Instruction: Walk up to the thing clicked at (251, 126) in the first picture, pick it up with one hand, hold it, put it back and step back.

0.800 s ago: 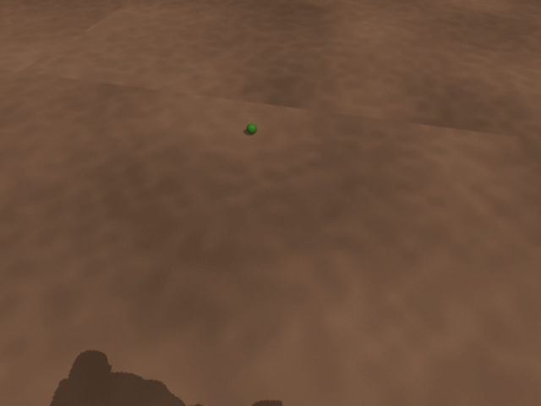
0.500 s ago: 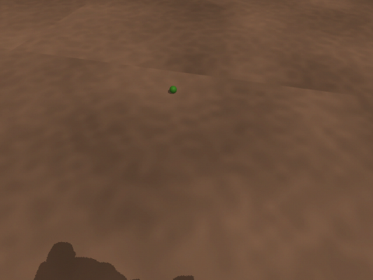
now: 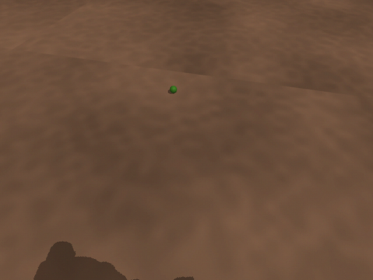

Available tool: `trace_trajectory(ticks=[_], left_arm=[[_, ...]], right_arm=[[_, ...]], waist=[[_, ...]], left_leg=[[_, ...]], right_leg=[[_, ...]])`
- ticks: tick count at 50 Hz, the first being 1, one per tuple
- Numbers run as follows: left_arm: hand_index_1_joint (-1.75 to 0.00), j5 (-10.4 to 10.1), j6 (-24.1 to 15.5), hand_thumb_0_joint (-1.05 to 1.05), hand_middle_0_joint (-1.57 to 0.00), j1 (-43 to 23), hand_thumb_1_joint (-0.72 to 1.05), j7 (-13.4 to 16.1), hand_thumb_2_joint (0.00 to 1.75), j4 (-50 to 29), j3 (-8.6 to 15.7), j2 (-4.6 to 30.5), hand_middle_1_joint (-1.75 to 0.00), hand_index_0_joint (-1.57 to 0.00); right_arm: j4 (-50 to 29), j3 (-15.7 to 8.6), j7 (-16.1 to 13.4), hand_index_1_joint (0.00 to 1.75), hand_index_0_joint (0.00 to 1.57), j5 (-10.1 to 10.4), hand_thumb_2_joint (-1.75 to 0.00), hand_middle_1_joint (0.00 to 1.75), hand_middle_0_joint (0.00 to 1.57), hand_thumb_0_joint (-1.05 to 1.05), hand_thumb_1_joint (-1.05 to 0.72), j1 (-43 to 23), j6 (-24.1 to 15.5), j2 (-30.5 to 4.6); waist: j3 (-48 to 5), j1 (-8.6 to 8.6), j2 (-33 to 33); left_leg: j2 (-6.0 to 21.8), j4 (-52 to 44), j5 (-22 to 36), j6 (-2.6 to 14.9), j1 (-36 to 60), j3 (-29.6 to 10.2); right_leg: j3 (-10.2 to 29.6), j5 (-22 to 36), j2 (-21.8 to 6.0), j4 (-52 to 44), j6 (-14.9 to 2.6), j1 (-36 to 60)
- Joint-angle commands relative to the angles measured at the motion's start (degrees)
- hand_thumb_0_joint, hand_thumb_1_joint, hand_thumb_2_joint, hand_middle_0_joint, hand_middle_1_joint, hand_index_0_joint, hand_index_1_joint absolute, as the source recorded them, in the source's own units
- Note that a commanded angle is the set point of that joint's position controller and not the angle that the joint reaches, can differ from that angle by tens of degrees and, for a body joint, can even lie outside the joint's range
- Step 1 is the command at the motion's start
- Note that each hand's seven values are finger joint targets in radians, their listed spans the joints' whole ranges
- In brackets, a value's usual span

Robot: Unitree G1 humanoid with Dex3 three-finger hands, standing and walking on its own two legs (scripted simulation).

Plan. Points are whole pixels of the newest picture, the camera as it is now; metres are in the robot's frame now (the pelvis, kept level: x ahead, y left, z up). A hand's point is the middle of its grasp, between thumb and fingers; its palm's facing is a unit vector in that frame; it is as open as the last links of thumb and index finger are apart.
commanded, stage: stand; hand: left
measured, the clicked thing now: (173, 89) +1.79 +0.16 -0.75
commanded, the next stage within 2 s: walk up in 0.32 s
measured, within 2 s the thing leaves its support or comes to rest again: neither
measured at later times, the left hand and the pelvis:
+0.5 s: hand out of the picture +0.08 +0.29 -0.16, palm faces -0.18 -0.90 -0.39, open 7.4 cm; pelvis +0.02 +0.03 -0.02, yaw -8 degrees
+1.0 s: hand (113, 173) +0.47 +0.26 -0.15, palm faces -0.42 -0.77 -0.49, open 7.3 cm; pelvis +0.23 +0.06 -0.04, yaw -28 degrees
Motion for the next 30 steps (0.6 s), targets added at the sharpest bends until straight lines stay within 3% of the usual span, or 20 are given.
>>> trace_trajectory(ticks=[1,15,16,17,18,19,20,22,23,24,25,26,27,28,29,30], left_arm=[[-0.30,0.0,-1.2,0.00,-0.20,-2.1,0.90,0.8,0.90,-3.5,2.4,12.1,-0.30,-0.20],[-0.30,0.2,-1.3,0.00,-0.20,-1.7,0.90,1.0,0.90,-3.5,2.4,12.3,-0.30,-0.20],[-0.30,0.3,-1.4,0.00,-0.20,6.4,0.90,-0.4,0.90,-5.5,5.9,21.9,-0.30,-0.20],[-0.30,0.2,-1.7,0.00,-0.20,5.9,0.90,-0.7,0.90,-5.6,5.9,21.4,-0.30,-0.20],[-0.30,0.5,-2.0,0.00,-0.20,1.2,0.90,-0.7,0.90,-7.4,6.5,21.0,-0.30,-0.20],[-0.30,1.0,-2.5,0.00,-0.20,-0.3,0.90,-0.5,0.90,-8.7,6.7,20.9,-0.30,-0.20],[-0.30,1.1,-2.8,0.00,-0.20,-0.6,0.90,-0.2,0.90,-9.1,6.8,20.8,-0.30,-0.20],[-0.30,0.9,-3.1,0.00,-0.20,0.2,0.90,0.3,0.90,-10.3,7.3,22.0,-0.30,-0.20],[-0.30,1.0,-3.2,0.00,-0.20,0.5,0.90,0.3,0.90,-11.0,7.5,22.4,-0.30,-0.20],[-0.30,0.9,-3.3,0.00,-0.20,2.3,0.90,0.1,0.90,-11.4,7.2,21.5,-0.30,-0.20],[-0.30,0.5,-3.2,0.00,-0.20,1.5,0.90,-0.1,0.90,-12.2,6.7,20.2,-0.30,-0.20],[-0.30,0.4,-3.0,0.00,-0.20,-2.0,0.90,-0.2,0.90,-13.9,5.8,17.2,-0.30,-0.20],[-0.30,0.3,-3.1,0.00,-0.20,-4.0,0.90,0.3,0.90,-15.6,4.7,11.9,-0.30,-0.20],[-0.30,0.5,-3.5,0.00,-0.20,-5.0,0.90,1.2,0.90,-16.0,5.4,15.7,-0.30,-0.20],[-0.30,0.4,-4.1,0.00,-0.20,-4.7,0.90,0.6,0.90,-14.2,4.8,17.6,-0.30,-0.20],[-0.30,-0.2,-4.0,0.00,-0.20,-3.5,0.90,-0.1,0.90,-13.1,4.9,16.8,-0.30,-0.20]], right_arm=[[-3.0,-2.0,-0.8,0.30,0.20,-0.1,-0.90,0.30,0.20,0.00,-0.90,-2.4,-1.6,-12.1],[-3.3,-2.1,-0.8,0.30,0.20,-0.1,-0.90,0.30,0.20,0.00,-0.90,-2.2,-1.4,-12.2],[-11.1,-8.4,2.6,0.30,0.20,-2.5,-0.90,0.30,0.20,0.00,-0.90,-4.6,-2.4,-22.5],[-11.6,-7.9,3.9,0.30,0.20,-2.9,-0.90,0.30,0.20,0.00,-0.90,-4.7,-2.1,-20.2],[-13.2,-7.7,4.8,0.30,0.20,-2.6,-0.90,0.30,0.20,0.00,-0.90,-3.5,-1.7,-17.5],[-14.3,-7.6,5.5,0.30,0.20,-2.3,-0.90,0.30,0.20,0.00,-0.90,-2.2,-1.4,-15.4],[-15.3,-7.5,6.0,0.30,0.20,-2.5,-0.90,0.30,0.20,0.00,-0.90,-2.4,-1.1,-13.9],[-17.0,-7.7,6.4,0.30,0.20,-2.1,-0.90,0.30,0.20,0.00,-0.90,-0.1,-0.8,-14.5],[-17.7,-7.8,6.3,0.30,0.20,-1.8,-0.90,0.30,0.20,0.00,-0.90,0.5,-0.9,-14.6],[-17.9,-8.1,6.1,0.30,0.20,-1.9,-0.90,0.30,0.20,0.00,-0.90,0.7,-1.4,-15.3],[-17.5,-8.6,5.8,0.30,0.20,-2.2,-0.90,0.30,0.20,0.00,-0.90,2.6,-1.8,-15.8],[-16.0,-9.8,5.2,0.30,0.20,-3.0,-0.90,0.30,0.20,0.00,-0.90,8.4,-2.1,-17.5],[-16.0,-11.6,4.6,0.30,0.20,-3.6,-0.90,0.30,0.20,0.00,-0.90,10.0,-1.9,-23.6],[-18.2,-11.5,5.1,0.30,0.20,-2.4,-0.90,0.30,0.20,0.00,-0.90,3.2,-2.4,-24.0],[-19.7,-10.0,4.9,0.30,0.20,-2.0,-0.90,0.30,0.20,0.00,-0.90,2.9,-2.6,-19.0],[-19.5,-9.1,4.8,0.30,0.20,-2.3,-0.90,0.30,0.20,0.00,-0.90,3.2,-2.6,-17.0]], waist=[[-3.6,-0.09,0.3],[-4.2,-0.38,0.0],[-5.5,-0.72,6.5],[-2.4,-1.44,3.6],[0.1,-3.40,-0.3],[0.0,-3.97,-5.2],[1.1,-4.13,-9.7],[-1.5,-5.15,-10.8],[-2.0,-5.28,-10.7],[-3.2,-4.80,-7.9],[-3.7,-6.68,-4.1],[-5.4,-10.61,2.6],[-4.6,-12.41,21.2],[-0.2,-8.46,16.0],[-0.5,-8.59,3.7],[0.7,-7.64,2.2]], left_leg=[[6.8,-2.7,7.8,1.54,0.2,-5.5],[6.9,-2.4,8.9,1.76,1.0,-5.3],[4.2,10.3,-21.6,4.37,5.0,-0.4],[2.7,14.5,-28.2,5.56,1.6,-1.1],[1.8,18.0,-25.2,5.99,-2.7,-2.9],[1.0,21.8,-20.4,5.86,-6.1,-5.1],[0.1,24.1,-16.2,5.23,-8.3,-5.9],[0.3,23.0,-15.4,3.71,-11.5,-9.0],[0.9,19.0,-17.1,3.56,-12.3,-9.4],[1.5,12.9,-18.0,3.74,-8.8,-9.6],[0.8,2.8,-15.6,4.13,0.0,-6.8],[2.0,-7.3,-16.8,5.38,19.4,-7.7],[18.4,-12.5,-28.9,11.37,28.1,-29.5],[25.7,-11.2,-26.0,16.74,19.3,-31.0],[21.1,-9.6,-18.5,14.05,16.1,-23.4],[17.3,-8.0,-13.5,10.49,14.8,-17.9]], right_leg=[[5.0,7.4,-7.0,-2.5,-1.70,0.8],[5.0,9.8,-7.3,-2.7,-1.60,1.0],[15.2,-18.8,-8.5,0.6,-6.16,-10.8],[19.6,-29.7,-9.6,-2.5,-6.40,-18.0],[24.0,-31.7,-11.2,-3.3,-7.00,-20.9],[29.3,-32.6,-12.5,-4.2,-8.68,-20.3],[31.6,-30.2,-12.5,-7.1,-8.99,-20.3],[32.1,-24.9,-12.3,-7.5,-8.96,-14.5],[32.5,-23.2,-13.4,-6.2,-9.83,-12.6],[30.6,-19.8,-12.7,-3.5,-9.69,-12.1],[23.3,-16.4,-8.8,1.5,-6.71,-16.5],[11.6,-14.7,-0.7,10.1,-1.25,-31.5],[-0.2,-23.8,7.3,28.1,-0.25,-50.2],[0.5,-21.4,-3.1,35.0,-0.33,-48.8],[0.0,-16.3,-3.8,34.0,-0.93,-42.8],[0.5,-13.8,-4.9,34.0,-1.39,-40.8]])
